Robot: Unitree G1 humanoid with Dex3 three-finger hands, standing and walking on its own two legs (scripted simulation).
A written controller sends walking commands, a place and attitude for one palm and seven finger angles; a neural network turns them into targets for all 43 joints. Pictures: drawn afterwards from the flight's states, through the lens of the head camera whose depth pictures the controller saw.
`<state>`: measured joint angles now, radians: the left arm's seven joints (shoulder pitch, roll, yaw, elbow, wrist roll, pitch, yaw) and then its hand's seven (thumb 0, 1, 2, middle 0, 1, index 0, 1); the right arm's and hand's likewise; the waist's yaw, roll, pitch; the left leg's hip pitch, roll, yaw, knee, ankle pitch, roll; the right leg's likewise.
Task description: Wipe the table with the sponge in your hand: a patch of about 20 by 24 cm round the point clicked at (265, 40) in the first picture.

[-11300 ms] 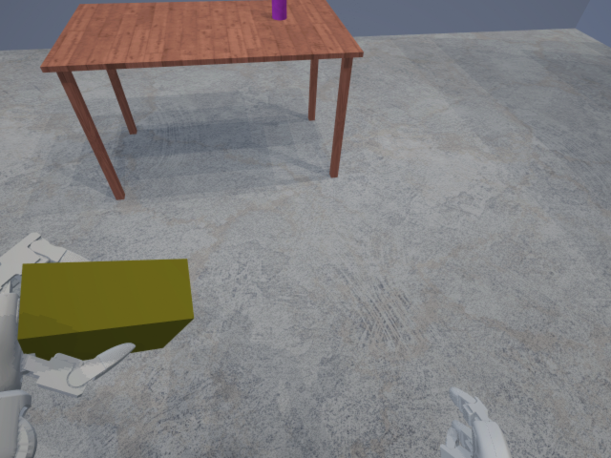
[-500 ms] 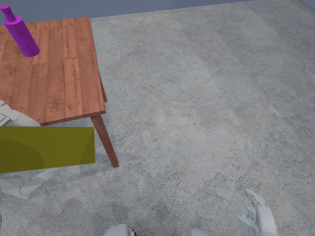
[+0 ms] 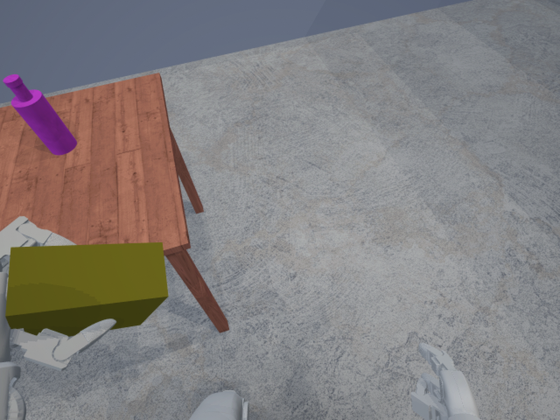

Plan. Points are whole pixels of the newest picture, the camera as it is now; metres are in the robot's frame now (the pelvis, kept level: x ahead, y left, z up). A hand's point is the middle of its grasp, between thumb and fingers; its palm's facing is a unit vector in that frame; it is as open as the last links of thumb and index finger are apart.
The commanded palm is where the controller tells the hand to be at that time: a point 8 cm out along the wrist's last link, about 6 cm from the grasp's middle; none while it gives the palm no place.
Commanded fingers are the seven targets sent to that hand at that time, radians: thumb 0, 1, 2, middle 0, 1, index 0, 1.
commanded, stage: come to a stop and stand still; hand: left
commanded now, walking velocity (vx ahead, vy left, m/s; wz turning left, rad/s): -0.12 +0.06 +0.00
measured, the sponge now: (111, 291) +0.24 +0.20 +0.12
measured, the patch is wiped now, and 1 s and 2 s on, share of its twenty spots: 0.00 0.00 0.00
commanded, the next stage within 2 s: look again from close up in 1.46 s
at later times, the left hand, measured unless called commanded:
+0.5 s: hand (24, 334) +0.18 +0.24 +0.17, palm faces +0.35 -0.83 -0.43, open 10.4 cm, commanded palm +0.12 +0.29 +0.18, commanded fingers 0.00 0.10 1.30 -1.20 -1.60 -1.20 -1.60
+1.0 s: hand out of the picture +0.11 +0.24 +0.16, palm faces +0.40 -0.82 -0.42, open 10.4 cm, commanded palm +0.07 +0.29 +0.18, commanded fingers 0.00 0.10 1.30 -1.20 -1.60 -1.20 -1.60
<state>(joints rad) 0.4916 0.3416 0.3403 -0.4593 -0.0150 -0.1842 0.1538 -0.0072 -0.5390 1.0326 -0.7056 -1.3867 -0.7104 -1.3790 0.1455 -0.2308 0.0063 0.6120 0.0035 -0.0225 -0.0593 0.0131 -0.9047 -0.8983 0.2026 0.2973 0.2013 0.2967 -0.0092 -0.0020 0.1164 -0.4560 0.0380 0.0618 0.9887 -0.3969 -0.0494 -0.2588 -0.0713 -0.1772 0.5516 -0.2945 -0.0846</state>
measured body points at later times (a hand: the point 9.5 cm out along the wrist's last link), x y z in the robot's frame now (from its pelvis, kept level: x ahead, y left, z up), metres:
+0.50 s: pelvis -0.04 +0.01 -0.01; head -0.02 +0.01 +0.44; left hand +0.15 +0.28 +0.19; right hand +0.13 -0.18 -0.10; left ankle +0.03 +0.16 -0.74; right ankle -0.05 -0.08 -0.74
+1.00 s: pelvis -0.09 +0.01 +0.00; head -0.08 +0.01 +0.45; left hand +0.08 +0.28 +0.18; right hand +0.08 -0.25 -0.09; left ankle -0.09 +0.13 -0.74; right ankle -0.05 -0.07 -0.74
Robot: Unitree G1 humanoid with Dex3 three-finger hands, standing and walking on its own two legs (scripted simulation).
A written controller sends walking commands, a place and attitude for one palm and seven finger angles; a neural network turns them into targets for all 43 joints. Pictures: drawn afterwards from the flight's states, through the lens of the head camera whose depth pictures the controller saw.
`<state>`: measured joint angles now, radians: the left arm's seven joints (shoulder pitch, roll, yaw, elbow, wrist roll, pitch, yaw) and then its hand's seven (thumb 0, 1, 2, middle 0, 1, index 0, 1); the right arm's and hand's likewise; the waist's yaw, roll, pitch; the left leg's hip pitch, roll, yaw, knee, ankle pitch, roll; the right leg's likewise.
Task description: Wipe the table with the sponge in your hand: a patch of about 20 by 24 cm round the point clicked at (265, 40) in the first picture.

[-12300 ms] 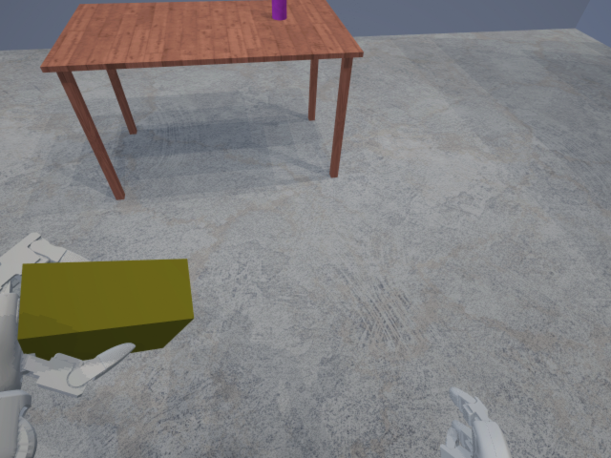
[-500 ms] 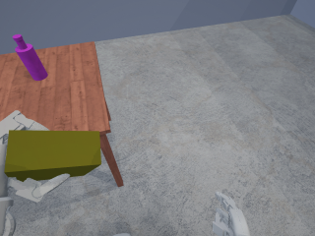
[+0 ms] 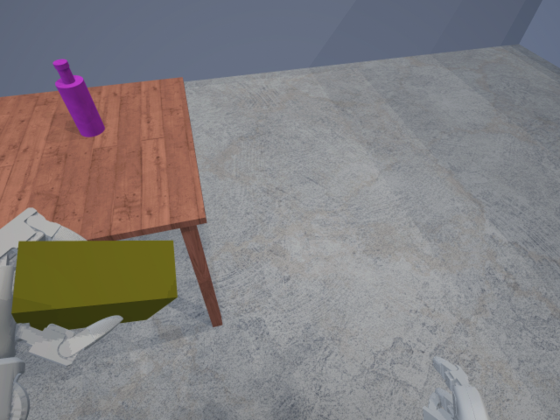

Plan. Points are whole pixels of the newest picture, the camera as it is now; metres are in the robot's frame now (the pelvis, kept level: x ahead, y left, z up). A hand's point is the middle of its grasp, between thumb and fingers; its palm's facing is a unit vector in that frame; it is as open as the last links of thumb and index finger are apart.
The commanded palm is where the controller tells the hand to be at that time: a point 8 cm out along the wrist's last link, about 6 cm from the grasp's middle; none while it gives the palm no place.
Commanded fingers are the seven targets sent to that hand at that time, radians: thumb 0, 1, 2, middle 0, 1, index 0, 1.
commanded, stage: come to a stop and stand still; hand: left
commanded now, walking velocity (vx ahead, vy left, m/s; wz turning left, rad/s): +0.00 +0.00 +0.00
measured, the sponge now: (118, 287) +0.22 +0.20 +0.14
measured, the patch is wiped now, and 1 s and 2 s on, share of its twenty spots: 0.00 0.00 0.00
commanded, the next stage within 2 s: look again from close up in 0.46 s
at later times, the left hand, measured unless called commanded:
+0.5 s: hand (50, 289) +0.21 +0.26 +0.16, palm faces +0.37 -0.83 -0.42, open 10.4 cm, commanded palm +0.15 +0.30 +0.18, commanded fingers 0.00 0.10 1.30 -1.20 -1.60 -1.20 -1.60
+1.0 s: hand (32, 273) +0.23 +0.29 +0.15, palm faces +0.38 -0.83 -0.40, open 10.4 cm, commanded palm +0.17 +0.31 +0.18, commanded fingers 0.00 0.10 1.30 -1.20 -1.60 -1.20 -1.60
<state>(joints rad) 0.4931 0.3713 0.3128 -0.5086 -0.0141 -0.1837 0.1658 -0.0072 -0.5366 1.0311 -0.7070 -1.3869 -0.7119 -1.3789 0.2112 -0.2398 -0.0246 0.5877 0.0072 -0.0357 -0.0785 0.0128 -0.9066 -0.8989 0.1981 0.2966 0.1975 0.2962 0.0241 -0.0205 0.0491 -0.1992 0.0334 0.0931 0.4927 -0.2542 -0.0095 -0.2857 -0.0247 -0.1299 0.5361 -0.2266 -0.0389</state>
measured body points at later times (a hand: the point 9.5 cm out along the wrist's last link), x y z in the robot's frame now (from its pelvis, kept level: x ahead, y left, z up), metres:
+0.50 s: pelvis -0.01 +0.02 +0.00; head +0.01 +0.02 +0.45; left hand +0.18 +0.30 +0.18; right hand +0.14 -0.21 -0.09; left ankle +0.00 +0.13 -0.73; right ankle +0.05 -0.08 -0.73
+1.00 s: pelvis +0.00 +0.04 +0.00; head +0.03 +0.06 +0.45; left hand +0.20 +0.34 +0.17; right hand +0.17 -0.18 -0.07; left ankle +0.00 +0.13 -0.73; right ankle +0.04 -0.08 -0.73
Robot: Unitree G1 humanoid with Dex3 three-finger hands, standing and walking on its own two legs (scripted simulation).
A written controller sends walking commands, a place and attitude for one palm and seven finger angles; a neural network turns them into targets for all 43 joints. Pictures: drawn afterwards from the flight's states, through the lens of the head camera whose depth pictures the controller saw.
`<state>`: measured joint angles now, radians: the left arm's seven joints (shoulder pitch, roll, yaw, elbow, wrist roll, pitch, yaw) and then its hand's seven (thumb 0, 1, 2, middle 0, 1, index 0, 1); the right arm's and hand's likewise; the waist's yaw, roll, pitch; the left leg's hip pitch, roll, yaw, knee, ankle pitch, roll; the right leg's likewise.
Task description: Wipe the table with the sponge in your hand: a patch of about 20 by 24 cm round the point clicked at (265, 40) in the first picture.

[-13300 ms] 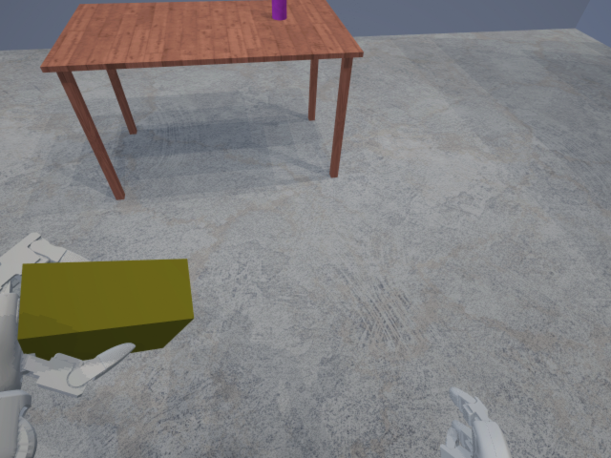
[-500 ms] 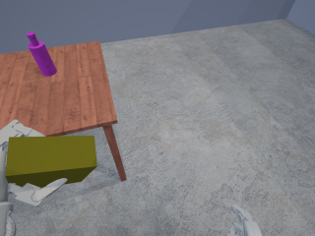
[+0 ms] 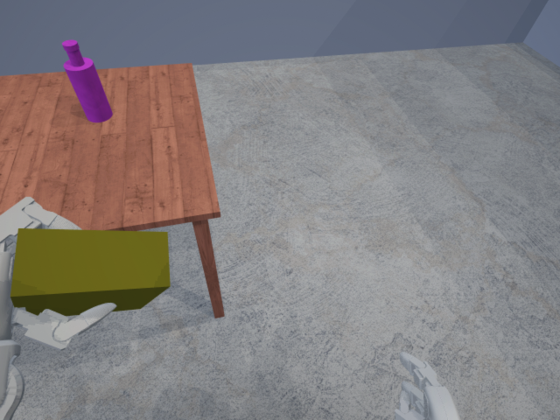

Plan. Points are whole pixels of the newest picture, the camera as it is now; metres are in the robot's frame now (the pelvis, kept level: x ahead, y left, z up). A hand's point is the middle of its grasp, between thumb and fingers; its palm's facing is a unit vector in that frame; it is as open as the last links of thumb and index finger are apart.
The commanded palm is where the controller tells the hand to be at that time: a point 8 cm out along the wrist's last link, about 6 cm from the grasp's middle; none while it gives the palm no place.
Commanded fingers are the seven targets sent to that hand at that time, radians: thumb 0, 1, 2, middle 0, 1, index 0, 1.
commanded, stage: shuffle to correct the standing spot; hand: left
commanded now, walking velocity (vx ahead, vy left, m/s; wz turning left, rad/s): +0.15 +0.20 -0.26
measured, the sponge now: (114, 276) +0.23 +0.22 +0.12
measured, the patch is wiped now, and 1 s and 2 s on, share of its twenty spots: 0.00 0.00 0.00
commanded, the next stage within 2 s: none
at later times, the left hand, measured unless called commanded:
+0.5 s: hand (69, 206) +0.29 +0.29 +0.16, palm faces +0.34 -0.86 -0.39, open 10.3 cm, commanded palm +0.24 +0.33 +0.18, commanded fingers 0.00 0.10 1.30 -1.20 -1.60 -1.20 -1.60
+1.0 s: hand (73, 168) +0.35 +0.31 +0.16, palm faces +0.23 -0.81 -0.53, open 10.3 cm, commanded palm +0.30 +0.35 +0.18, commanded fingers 0.00 0.10 1.30 -1.20 -1.60 -1.20 -1.60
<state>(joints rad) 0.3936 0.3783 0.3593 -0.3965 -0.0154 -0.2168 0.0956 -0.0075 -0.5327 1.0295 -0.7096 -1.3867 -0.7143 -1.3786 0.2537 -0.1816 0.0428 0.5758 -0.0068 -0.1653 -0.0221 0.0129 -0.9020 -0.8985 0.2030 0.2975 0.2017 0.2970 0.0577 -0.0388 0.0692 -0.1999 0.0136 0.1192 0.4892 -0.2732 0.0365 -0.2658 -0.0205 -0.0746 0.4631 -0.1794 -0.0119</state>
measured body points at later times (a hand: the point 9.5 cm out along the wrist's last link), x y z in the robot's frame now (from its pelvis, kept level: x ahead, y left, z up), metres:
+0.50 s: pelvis +0.06 +0.06 -0.02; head +0.10 +0.09 +0.42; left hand +0.26 +0.33 +0.18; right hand +0.23 -0.18 -0.09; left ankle +0.04 +0.14 -0.73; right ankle +0.04 -0.11 -0.74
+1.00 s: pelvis +0.10 +0.10 -0.01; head +0.14 +0.08 +0.44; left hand +0.33 +0.36 +0.19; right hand +0.21 -0.17 -0.11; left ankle +0.16 +0.27 -0.64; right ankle +0.11 +0.03 -0.74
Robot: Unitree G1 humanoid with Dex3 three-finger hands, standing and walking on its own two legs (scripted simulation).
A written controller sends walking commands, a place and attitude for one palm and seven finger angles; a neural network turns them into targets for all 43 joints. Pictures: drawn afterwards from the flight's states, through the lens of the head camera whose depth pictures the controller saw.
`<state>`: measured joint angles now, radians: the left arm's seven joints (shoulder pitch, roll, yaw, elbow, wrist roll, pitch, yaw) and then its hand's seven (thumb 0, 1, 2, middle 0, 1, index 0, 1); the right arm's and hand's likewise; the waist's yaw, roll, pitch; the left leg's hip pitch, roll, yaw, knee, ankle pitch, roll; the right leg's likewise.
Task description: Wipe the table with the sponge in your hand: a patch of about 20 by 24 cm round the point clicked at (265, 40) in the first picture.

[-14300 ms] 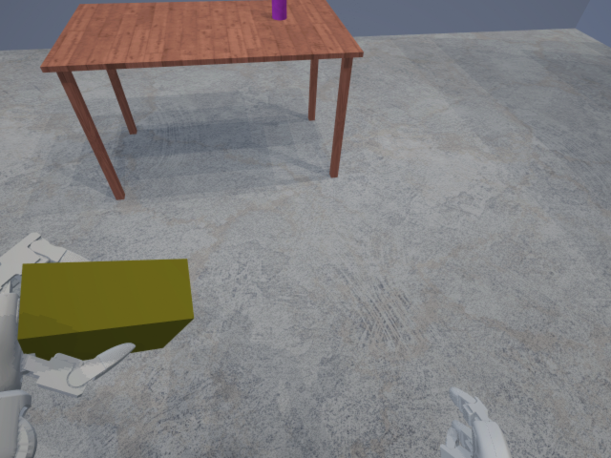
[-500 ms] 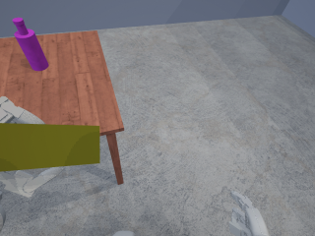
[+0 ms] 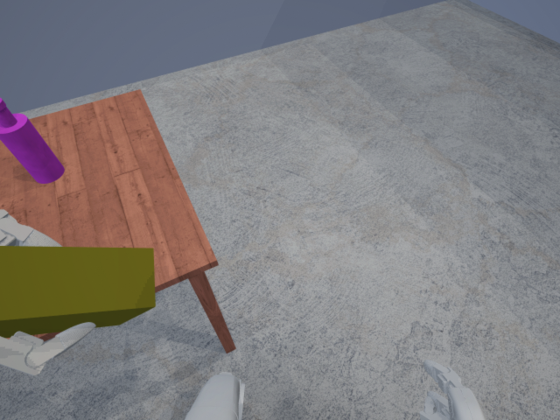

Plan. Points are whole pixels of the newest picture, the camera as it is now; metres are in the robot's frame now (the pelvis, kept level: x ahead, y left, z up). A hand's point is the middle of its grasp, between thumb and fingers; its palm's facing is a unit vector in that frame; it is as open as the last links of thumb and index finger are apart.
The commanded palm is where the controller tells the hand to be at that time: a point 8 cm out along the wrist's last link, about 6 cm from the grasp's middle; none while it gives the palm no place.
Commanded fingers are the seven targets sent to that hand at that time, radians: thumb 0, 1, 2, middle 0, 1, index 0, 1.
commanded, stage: shuffle to correct the standing spot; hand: left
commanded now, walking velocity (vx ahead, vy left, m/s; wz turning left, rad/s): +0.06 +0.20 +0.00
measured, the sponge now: (93, 292) +0.22 +0.21 +0.14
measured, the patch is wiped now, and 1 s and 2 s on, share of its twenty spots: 0.00 0.00 0.00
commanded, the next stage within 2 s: none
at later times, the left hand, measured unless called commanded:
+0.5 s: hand out of the picture +0.21 +0.35 +0.19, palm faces +0.40 -0.80 -0.45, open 10.3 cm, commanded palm +0.16 +0.40 +0.18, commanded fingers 0.00 0.10 1.30 -1.20 -1.60 -1.20 -1.60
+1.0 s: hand out of the picture +0.19 +0.47 +0.20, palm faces +0.41 -0.77 -0.49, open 10.3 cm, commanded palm +0.14 +0.52 +0.18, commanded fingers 0.00 0.10 1.30 -1.20 -1.60 -1.20 -1.60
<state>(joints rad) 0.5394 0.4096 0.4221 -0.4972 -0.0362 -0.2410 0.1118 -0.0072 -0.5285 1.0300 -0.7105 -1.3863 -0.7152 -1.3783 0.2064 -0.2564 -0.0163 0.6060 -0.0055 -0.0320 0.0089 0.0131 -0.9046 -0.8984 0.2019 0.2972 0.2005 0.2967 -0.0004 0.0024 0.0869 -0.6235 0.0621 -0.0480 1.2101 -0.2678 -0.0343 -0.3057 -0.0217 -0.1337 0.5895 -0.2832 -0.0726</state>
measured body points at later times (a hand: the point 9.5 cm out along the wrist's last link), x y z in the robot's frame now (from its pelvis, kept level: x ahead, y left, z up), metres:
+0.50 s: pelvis +0.01 +0.12 -0.01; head +0.02 +0.11 +0.44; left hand +0.19 +0.39 +0.21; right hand +0.20 -0.08 -0.09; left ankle +0.05 +0.20 -0.73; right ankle +0.00 +0.03 -0.73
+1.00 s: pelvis -0.02 +0.24 -0.01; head -0.01 +0.23 +0.44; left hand +0.16 +0.51 +0.22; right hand +0.14 +0.02 -0.09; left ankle +0.02 +0.34 -0.73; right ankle -0.03 +0.17 -0.73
